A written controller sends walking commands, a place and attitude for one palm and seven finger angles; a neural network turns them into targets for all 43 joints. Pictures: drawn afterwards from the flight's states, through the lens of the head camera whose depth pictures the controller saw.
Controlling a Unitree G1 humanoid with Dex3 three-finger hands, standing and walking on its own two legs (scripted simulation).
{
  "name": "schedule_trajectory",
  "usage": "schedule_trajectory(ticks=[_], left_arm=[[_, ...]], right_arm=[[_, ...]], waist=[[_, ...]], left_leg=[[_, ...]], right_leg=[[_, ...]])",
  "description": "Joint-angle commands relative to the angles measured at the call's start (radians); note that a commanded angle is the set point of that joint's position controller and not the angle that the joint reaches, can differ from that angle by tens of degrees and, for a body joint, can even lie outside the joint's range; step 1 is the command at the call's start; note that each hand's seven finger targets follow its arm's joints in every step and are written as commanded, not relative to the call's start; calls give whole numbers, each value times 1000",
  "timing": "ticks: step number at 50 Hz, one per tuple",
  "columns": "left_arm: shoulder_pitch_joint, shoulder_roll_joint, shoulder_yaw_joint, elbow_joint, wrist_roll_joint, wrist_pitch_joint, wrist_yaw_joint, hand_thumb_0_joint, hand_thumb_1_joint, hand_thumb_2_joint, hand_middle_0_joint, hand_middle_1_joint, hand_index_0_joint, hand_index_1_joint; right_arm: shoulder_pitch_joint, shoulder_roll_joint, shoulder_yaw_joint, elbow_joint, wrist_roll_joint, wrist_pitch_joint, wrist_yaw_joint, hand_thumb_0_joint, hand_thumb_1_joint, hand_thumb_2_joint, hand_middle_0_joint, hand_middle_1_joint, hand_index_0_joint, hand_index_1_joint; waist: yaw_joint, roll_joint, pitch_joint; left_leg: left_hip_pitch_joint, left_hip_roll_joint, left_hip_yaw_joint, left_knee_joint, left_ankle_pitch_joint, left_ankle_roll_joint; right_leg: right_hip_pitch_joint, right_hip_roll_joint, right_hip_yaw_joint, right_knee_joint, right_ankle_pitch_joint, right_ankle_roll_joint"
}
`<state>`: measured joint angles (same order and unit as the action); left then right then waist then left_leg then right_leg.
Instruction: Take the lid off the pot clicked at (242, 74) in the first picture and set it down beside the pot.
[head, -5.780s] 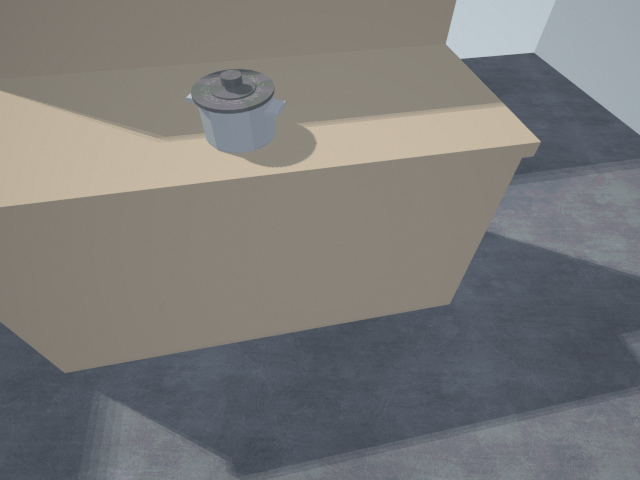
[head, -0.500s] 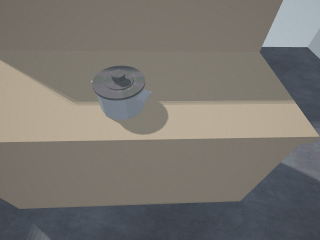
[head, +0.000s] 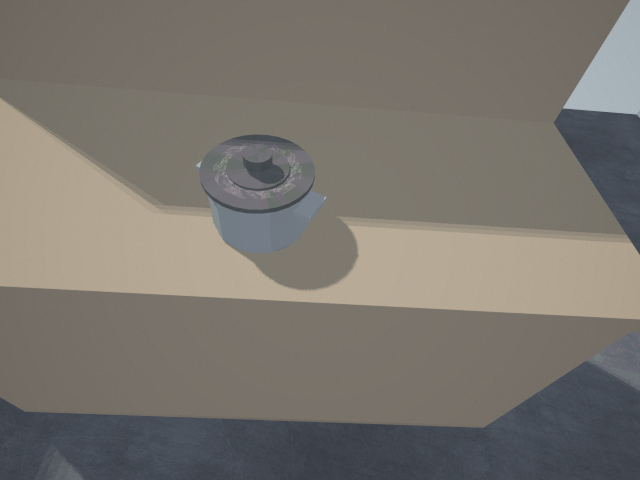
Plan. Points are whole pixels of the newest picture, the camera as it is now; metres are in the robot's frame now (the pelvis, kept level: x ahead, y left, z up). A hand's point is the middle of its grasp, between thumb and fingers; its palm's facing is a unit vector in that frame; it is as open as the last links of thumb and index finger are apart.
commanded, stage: shuffle to correct the standing spot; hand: left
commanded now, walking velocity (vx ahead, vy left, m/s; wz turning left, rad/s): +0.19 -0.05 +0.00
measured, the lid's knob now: (257, 158) +0.51 +0.13 +0.11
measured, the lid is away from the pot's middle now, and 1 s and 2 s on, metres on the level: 0.00 0.00 0.00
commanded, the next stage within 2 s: come to a stop and stand still in 0.02 s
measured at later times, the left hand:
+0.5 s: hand (214, 460) +0.17 +0.15 -0.16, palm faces +0.09 -0.98 -0.20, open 7.3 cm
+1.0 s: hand out of the picture +0.00 +0.28 -0.15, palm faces +0.10 -0.94 -0.33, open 7.4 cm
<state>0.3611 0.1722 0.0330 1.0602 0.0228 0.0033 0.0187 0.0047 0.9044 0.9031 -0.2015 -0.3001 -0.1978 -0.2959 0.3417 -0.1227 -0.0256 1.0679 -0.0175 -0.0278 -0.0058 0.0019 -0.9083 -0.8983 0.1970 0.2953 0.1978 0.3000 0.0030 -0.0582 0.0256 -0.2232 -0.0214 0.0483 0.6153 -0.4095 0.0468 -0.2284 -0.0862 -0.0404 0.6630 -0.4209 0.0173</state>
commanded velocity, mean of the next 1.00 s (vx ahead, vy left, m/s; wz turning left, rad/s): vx -0.07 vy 0.03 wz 0.00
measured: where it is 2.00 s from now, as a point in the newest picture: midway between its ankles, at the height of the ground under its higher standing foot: outside the picture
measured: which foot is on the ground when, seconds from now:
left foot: down 0.00-0.30, up 0.32-0.66, down 0.68-1.00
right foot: up 0.00-0.28, down 0.30-0.68, up 0.70-1.00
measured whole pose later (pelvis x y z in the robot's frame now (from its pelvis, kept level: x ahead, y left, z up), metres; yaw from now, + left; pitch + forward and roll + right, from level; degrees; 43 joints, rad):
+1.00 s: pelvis +0.02 +0.07 +0.00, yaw +2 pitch +0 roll +1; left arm 0.39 0.21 0.03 0.94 0.03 0.06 0.04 0.01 0.91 0.90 -0.20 -0.30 -0.20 -0.30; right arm 0.28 -0.18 -0.03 0.85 -0.03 0.03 0.00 0.00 -0.91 -0.90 0.20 0.30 0.20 0.30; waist 0.02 0.04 -0.03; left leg -0.33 -0.11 0.18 0.51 -0.21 0.15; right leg -0.28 0.00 -0.01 0.70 -0.44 -0.04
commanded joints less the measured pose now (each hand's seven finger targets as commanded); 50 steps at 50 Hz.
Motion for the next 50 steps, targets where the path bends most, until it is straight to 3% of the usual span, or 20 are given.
schedule_trajectory(ticks=[1,6,8,10,13,14,15,16,17,19,27,31,32,33,34,35,37,40,47,50], left_arm=[[-151,64,11,-129,-5,-50,6,0,900,900,-200,-300,-200,-300],[-194,30,9,-149,-10,-39,-22,0,900,900,-200,-300,-200,-300],[-215,18,5,-165,-9,-31,-22,0,900,900,-200,-300,-200,-300],[-210,1,1,-164,-13,-29,-11,0,900,900,-200,-300,-200,-300],[26,59,22,-96,-15,-47,8,0,900,900,-200,-300,-200,-300],[91,124,36,-66,-11,-56,22,0,900,900,-200,-300,-200,-300],[107,180,46,-62,-12,-58,31,0,900,900,-200,-300,-200,-300],[88,202,37,-83,-12,-56,34,0,900,900,-200,-300,-200,-300],[28,189,36,-107,-2,-45,40,0,900,900,-200,-300,-200,-300],[-107,150,30,-140,2,-31,43,0,900,900,-200,-300,-200,-300],[-146,185,52,-203,22,-1,43,0,900,900,-200,-300,-200,-300],[-172,190,40,-221,17,13,42,0,900,900,-200,-300,-200,-300],[-161,208,35,-197,-9,0,82,0,900,900,-200,-300,-200,-300],[-117,166,12,-235,-16,22,68,0,900,900,-200,-300,-200,-300],[-86,132,3,-222,-9,40,48,0,900,900,-200,-300,-200,-300],[-70,130,10,-214,-7,52,44,0,900,900,-200,-300,-200,-300],[-134,146,14,-194,6,71,35,0,900,900,-200,-300,-200,-300],[-67,120,13,-192,6,55,26,0,900,900,-200,-300,-200,-300],[64,117,17,-175,7,36,20,0,900,900,-200,-300,-200,-300],[148,99,10,-138,8,21,27,0,900,900,-200,-300,-200,-300]], right_arm=[[292,-161,-23,34,-14,-31,-36,0,-900,-900,200,300,200,300],[160,-144,-24,-14,-14,-47,-36,0,-900,-900,200,300,200,300],[134,-141,-19,-19,-16,-46,-37,0,-900,-900,200,300,200,300],[98,-127,-9,-27,-17,-38,-42,0,-900,-900,200,300,200,300],[55,-156,-17,-35,12,-29,-44,0,-900,-900,200,300,200,300],[82,-133,-22,-36,24,-28,-39,0,-900,-900,200,300,200,300],[133,-96,-27,-45,35,-18,-42,0,-900,-900,200,300,200,300],[148,-95,-30,-40,39,-1,-49,0,-900,-900,200,300,200,300],[101,-59,-30,-50,37,8,-51,0,-900,-900,200,300,200,300],[49,-43,-27,-45,35,41,-47,0,-900,-900,200,300,200,300],[-33,-54,-38,-117,19,70,-17,0,-900,-900,200,300,200,300],[14,-44,-32,-120,23,55,-9,0,-900,-900,200,300,200,300],[20,-194,-51,-183,20,31,-10,0,-900,-900,200,300,200,300],[-58,-180,-52,-249,7,23,-10,0,-900,-900,200,300,200,300],[-102,-246,-59,-276,0,33,-11,0,-900,-900,200,300,200,300],[-117,-249,-50,-294,-7,52,-12,0,-900,-900,200,300,200,300],[-188,-208,-38,-321,-15,56,-14,0,-900,-900,200,300,200,300],[-168,-222,-34,-327,-17,51,1,0,-900,-900,200,300,200,300],[-31,-189,-39,-284,-10,40,-12,0,-900,-900,200,300,200,300],[-45,-185,-36,-264,1,46,-13,0,-900,-900,200,300,200,300]], waist=[[-98,267,54],[-40,166,64],[-31,179,65],[-18,178,49],[89,63,-92],[95,-55,-168],[65,-183,-245],[38,-160,-247],[22,-87,-99],[-7,-144,-23],[-4,-104,-86],[-45,-88,-80],[-95,285,-327],[-37,481,-253],[-18,624,-196],[-6,473,-136],[1,322,66],[39,5,200],[-1,105,-30],[25,58,-4]], left_leg=[[352,344,-464,-258,929,237],[233,284,-290,-310,682,170],[209,260,-218,-307,733,141],[166,227,-157,-246,880,95],[100,159,-137,-16,906,1],[-26,74,-102,133,643,-35],[-146,-32,-57,312,-73,-71],[-145,-19,-110,401,-281,-67],[-176,-15,-112,406,-282,-61],[-155,33,-93,440,-248,-75],[-125,16,-28,398,-99,-97],[68,9,20,9,127,-82],[92,86,12,-194,236,-97],[114,158,-103,-270,388,-62],[89,263,-249,-244,605,7],[-4,295,-194,-234,513,89],[-272,255,-264,-335,54,83],[-397,263,-304,-420,-216,96],[-26,233,-321,-408,-151,69],[-73,160,-228,-390,-98,-46]], right_leg=[[-496,55,3,464,-179,-52],[-452,17,16,441,-55,-54],[-408,18,10,351,-14,-53],[-271,37,-11,164,49,-53],[149,46,-6,-208,452,-49],[329,-73,112,-157,914,-104],[458,-282,301,-110,1495,-233],[401,-365,298,-124,1582,-298],[251,-357,276,-149,1497,-296],[66,-302,275,-196,1223,-300],[-63,-246,196,-253,789,-246],[-171,-175,169,-211,442,-164],[113,-155,193,-14,707,-116],[-66,-26,49,106,203,-64],[-237,75,12,256,-139,-30],[-240,80,62,357,-99,-43],[-242,83,93,451,-59,-43],[-228,73,54,418,10,-33],[-165,75,38,35,-53,-64],[-5,75,38,-266,75,-96]])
